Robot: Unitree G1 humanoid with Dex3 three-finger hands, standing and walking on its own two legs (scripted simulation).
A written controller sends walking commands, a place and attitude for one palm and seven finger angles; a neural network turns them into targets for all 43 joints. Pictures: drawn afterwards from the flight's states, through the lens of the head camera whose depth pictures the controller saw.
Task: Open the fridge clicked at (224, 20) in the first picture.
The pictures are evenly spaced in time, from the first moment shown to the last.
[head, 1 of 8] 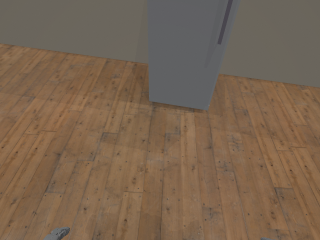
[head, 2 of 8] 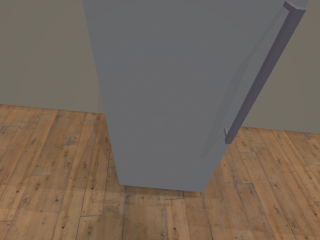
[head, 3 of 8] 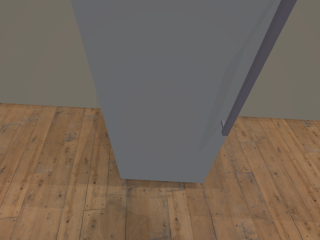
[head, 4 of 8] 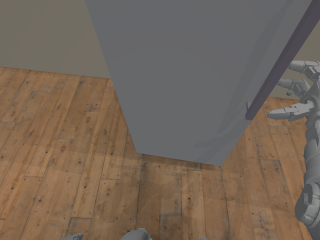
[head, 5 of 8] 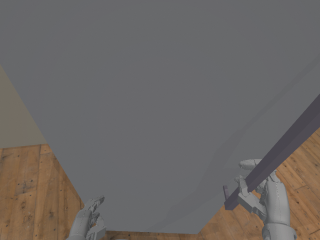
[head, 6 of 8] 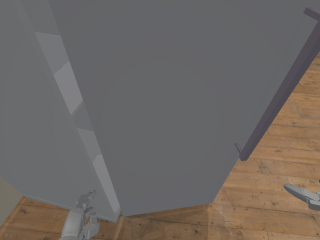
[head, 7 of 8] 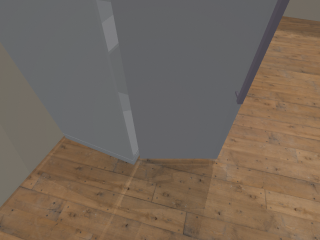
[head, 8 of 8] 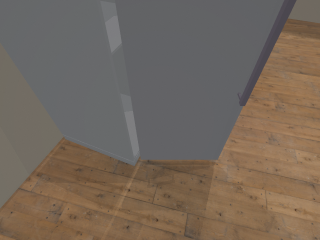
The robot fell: no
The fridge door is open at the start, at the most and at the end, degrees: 0 78 68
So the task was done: yes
